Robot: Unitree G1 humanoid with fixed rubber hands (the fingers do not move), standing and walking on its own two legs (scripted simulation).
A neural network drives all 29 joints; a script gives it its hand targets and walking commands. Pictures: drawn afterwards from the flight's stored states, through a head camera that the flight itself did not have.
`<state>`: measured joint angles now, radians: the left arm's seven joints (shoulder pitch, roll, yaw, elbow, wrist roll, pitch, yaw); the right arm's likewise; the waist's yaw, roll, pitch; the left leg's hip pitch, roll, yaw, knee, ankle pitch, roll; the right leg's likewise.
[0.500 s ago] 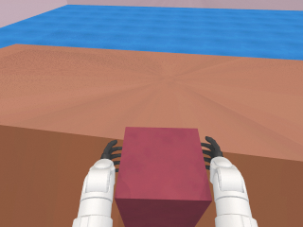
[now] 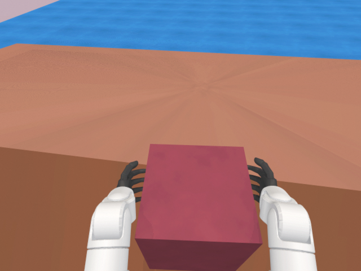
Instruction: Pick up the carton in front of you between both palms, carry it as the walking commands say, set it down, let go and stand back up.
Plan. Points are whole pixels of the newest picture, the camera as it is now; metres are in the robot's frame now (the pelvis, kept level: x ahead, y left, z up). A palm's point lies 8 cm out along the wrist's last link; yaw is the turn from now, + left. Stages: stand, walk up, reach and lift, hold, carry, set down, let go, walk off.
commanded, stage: carry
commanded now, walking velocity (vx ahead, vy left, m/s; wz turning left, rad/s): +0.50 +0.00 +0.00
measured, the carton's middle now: (193, 211) +0.28 -0.01 +0.00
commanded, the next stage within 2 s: none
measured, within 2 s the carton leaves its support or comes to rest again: neither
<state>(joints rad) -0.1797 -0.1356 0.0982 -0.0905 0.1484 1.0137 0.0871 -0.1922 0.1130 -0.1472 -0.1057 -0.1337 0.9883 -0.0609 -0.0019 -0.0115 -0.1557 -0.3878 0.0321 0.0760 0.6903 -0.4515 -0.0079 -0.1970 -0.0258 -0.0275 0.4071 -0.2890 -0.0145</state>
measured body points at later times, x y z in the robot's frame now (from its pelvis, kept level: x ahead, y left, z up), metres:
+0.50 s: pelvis +0.27 -0.04 -0.03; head +0.26 -0.05 +0.42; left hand +0.56 +0.10 +0.07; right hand +0.55 -0.20 +0.07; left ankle +0.09 +0.10 -0.74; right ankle +0.37 -0.13 -0.75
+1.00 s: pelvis +0.61 -0.04 -0.03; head +0.60 -0.03 +0.42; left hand +0.89 +0.10 +0.05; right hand +0.88 -0.20 +0.06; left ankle +0.72 +0.03 -0.75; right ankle +0.38 -0.12 -0.72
